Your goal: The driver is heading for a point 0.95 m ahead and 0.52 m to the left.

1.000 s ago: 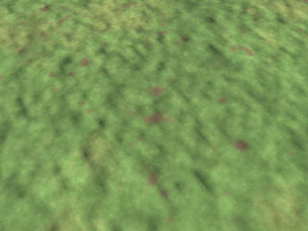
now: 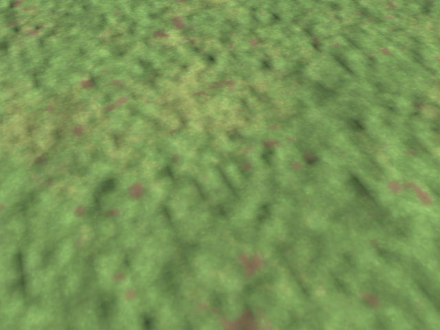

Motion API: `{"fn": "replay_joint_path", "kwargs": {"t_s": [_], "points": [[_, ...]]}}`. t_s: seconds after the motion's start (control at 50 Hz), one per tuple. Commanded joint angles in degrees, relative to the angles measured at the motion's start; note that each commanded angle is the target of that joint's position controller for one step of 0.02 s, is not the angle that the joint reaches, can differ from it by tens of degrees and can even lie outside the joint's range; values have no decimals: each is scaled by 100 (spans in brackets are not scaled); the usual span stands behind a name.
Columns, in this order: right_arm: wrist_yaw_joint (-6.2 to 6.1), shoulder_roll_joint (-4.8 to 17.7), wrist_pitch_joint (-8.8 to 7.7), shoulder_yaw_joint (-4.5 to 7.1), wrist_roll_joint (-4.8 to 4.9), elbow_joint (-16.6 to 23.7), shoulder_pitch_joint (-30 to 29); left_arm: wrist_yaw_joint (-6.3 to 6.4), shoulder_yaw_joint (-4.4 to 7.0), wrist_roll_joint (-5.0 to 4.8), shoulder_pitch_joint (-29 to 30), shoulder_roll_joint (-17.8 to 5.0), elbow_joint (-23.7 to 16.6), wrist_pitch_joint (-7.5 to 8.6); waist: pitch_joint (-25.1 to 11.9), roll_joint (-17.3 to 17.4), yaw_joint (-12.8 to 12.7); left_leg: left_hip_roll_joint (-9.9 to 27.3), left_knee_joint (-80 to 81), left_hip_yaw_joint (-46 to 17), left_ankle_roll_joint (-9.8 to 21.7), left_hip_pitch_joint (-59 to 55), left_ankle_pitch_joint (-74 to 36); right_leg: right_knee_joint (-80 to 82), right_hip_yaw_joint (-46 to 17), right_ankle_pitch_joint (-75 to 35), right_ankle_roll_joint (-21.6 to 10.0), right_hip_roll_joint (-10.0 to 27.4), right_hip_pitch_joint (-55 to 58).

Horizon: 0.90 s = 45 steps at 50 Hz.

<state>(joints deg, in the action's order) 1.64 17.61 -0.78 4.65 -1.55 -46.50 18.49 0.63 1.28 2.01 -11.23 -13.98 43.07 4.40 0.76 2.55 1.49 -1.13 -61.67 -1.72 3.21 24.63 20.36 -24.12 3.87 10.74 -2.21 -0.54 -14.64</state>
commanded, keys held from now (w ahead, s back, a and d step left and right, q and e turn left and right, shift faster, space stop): w+q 1.00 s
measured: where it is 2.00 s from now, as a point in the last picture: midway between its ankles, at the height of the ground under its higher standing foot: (88, 241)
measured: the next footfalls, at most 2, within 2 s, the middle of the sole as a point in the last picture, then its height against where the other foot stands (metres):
left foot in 0.36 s outside the picture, level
right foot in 0.90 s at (199, 276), level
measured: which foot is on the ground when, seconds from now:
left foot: up 0.00-0.34, down 0.36-0.92, up 0.94-1.00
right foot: down 0.00-0.36, up 0.38-0.88, down 0.90-1.00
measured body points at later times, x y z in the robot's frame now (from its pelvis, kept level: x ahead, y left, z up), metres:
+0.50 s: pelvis +0.25 +0.08 -0.01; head +0.28 +0.09 +0.44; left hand +0.22 +0.35 -0.14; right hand +0.46 -0.14 -0.12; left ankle +0.27 +0.13 -0.74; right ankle +0.19 -0.09 -0.64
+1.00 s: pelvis +0.52 +0.14 -0.01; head +0.55 +0.15 +0.43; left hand +0.54 +0.46 -0.10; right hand +0.71 -0.08 -0.14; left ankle +0.34 +0.15 -0.66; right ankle +0.64 +0.10 -0.74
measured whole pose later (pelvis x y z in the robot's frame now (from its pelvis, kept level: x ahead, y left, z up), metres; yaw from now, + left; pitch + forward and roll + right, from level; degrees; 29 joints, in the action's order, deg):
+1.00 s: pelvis +0.52 +0.14 -0.01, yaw +36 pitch +1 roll +0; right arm 0.4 18.1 -1.6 3.9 -0.9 -45.8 21.7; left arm 0.4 1.5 2.3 -6.5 -15.0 39.2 3.0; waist 2.4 1.6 3.6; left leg -6.1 -62.1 -6.0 4.5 15.8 23.9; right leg -32.2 2.5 10.9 -2.0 -0.7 -22.4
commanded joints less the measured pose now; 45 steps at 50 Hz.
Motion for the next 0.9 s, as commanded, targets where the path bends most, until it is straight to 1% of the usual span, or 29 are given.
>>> {"fn": "replay_joint_path", "kwargs": {"t_s": [0.02,0.04,0.1,0.16,0.2,0.24,0.28,0.32,0.34,0.36,0.38,0.4,0.42,0.44,0.46,0.48,0.5,0.52,0.56,0.6,0.66,0.7,0.76,0.8,0.82,0.84,0.86,0.88,0.9], "points": [[119,183,71,27,-56,402,6,-8,177,-77,-478,-585,-93,168,-55,-861,-117,417,-292,-164,-110,1202,-472,1398,-1283,-816,-585,1531,959],[148,165,91,18,-54,472,-163,-16,197,-96,-544,-620,-46,193,-39,-812,-114,442,-272,-156,-149,1354,-624,1446,-1101,-1043,-621,1550,1015],[211,133,117,-15,-65,668,-700,-25,234,-98,-743,-659,88,193,90,-726,-181,509,64,-88,-251,1763,-1092,1542,-583,-1451,-676,1539,1164],[270,26,98,-98,-41,847,-1238,-42,251,-84,-836,-677,196,173,233,-734,-268,506,982,139,-244,1605,-1682,1549,-27,-1631,-594,1394,1142],[318,-27,77,-155,-45,995,-1645,-33,278,-88,-958,-763,271,161,333,-750,-374,493,1632,361,-152,1359,-1880,1536,221,-1696,-545,1422,1168],[345,-7,70,-177,-59,1122,-1929,-10,311,-85,-1126,-862,368,126,412,-735,-447,445,2075,580,-5,1203,-1692,1441,384,-1925,-489,1521,1402],[332,40,70,-173,-87,1204,-2043,19,331,-77,-1266,-945,465,54,411,-740,-461,296,2401,794,183,999,-1285,1121,580,-2646,-417,1588,1721],[265,127,70,-128,-121,1168,-1774,55,362,-66,-1310,-1125,534,-25,149,-861,-292,-85,2588,1039,428,382,-658,251,829,-4531,-336,1610,1961],[218,219,41,-71,-134,1045,-1292,67,378,-67,-1327,-1216,554,-79,-168,-863,-72,-325,2732,1077,581,-183,-441,-583,910,-5153,-323,1603,1988],[148,353,-17,21,-177,761,-384,72,371,-93,-1273,-1241,520,-126,-692,-667,346,-505,3173,992,762,-1378,-661,-1843,1046,-4776,-211,1502,1537],[42,821,-36,186,-215,530,524,58,309,-57,-1309,-1043,338,-124,-1347,-85,674,406,3383,-305,1041,-2921,11,-3545,1054,-2747,-38,1349,259],[-20,1509,-11,330,-90,660,256,-74,187,-57,-1434,-430,-111,-96,-1742,1257,202,2024,3918,-3452,1836,-4453,-50,-5420,632,2175,323,176,-2288],[-60,1371,53,330,66,704,527,-79,283,-2,-594,-932,-241,-51,-1695,229,660,2035,4427,-3909,1833,-4354,-497,-5732,-470,1833,294,184,-2885],[-109,1175,57,271,80,582,247,-101,256,-110,-336,-845,-348,9,-875,60,438,1898,4434,-2925,1717,-3710,-1248,-5493,-532,1170,233,474,-3074],[-124,859,29,185,98,547,20,-86,218,-112,-443,-776,-264,56,-396,-216,160,1622,4486,-2353,1513,-2889,-2100,-4925,-504,832,223,655,-2719],[-137,705,-14,135,114,565,-212,-79,222,-44,-523,-757,-207,6,-185,-267,-72,1310,4544,-1914,1354,-2329,-2634,-4576,-534,799,260,758,-2339],[-140,570,-51,84,140,598,-382,-87,213,43,-728,-739,-163,-98,-206,-180,-262,1107,4642,-1620,1296,-1953,-2896,-4377,-551,796,329,792,-1963],[-120,525,-109,61,153,603,-387,-105,218,86,-794,-717,-146,-196,-258,-138,-328,1008,4691,-1510,1303,-1757,-3109,-4241,-527,826,385,774,-1776],[-98,616,-194,87,164,520,-226,-143,205,98,-685,-606,-197,-312,-215,-141,-355,841,4824,-1376,1324,-1547,-3088,-3907,-441,628,479,724,-1826],[-102,692,-213,111,147,453,2,-159,191,86,-242,-555,-342,-341,-27,-88,-232,748,4978,-1407,1263,-1478,-2735,-3466,-400,184,546,708,-2115],[-111,679,-213,115,153,349,379,-170,175,68,501,-552,-558,-329,153,15,30,675,4999,-1530,1123,-1727,-2540,-2640,-432,-479,585,639,-2490],[-129,705,-216,126,150,293,602,-192,148,46,875,-532,-666,-302,151,58,182,666,4882,-1598,1057,-1979,-2672,-2165,-456,-789,570,533,-2544],[-173,748,-207,136,110,231,893,-224,103,6,1399,-530,-853,-239,177,81,372,720,4609,-1756,1026,-2330,-3138,-1584,-443,-898,513,337,-2509],[-214,807,-198,148,78,230,940,-227,92,-25,1564,-580,-959,-189,185,130,386,803,4402,-1927,959,-2462,-3433,-1244,-477,-791,426,219,-2267],[-237,847,-196,157,72,252,860,-217,102,-34,1467,-633,-959,-167,174,166,301,835,4297,-2017,874,-2438,-3514,-1041,-523,-688,365,170,-1962],[-250,896,-197,166,67,293,688,-196,124,-44,1210,-699,-903,-146,138,209,139,829,4157,-2051,756,-2277,-3654,-822,-529,-507,286,92,-1443],[-241,952,-209,175,59,340,488,-150,170,-54,758,-806,-771,-122,-9,235,-87,749,3816,-2037,624,-2042,-4130,-677,-474,-241,190,-62,-670],[-202,970,-237,170,86,345,377,-82,238,-46,57,-942,-563,-72,-353,60,-435,492,3023,-1888,486,-1839,-4456,-369,-398,-244,71,-152,328],[-143,771,-284,112,141,393,367,6,327,38,-751,-1227,-446,0,-963,-322,-805,116,1711,-1579,333,-1252,-3717,-167,-1009,169,-160,517,1642]]}}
